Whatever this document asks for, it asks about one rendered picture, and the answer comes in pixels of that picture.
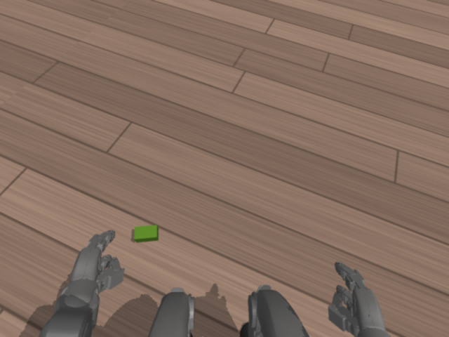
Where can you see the left robot hand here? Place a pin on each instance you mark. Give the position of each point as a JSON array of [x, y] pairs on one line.
[[90, 265]]

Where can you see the left robot arm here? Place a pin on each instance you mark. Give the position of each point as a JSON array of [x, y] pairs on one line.
[[76, 311]]

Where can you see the small box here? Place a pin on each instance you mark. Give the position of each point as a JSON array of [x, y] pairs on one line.
[[146, 233]]

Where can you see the right robot hand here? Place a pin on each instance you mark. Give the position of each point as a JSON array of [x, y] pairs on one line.
[[363, 310]]

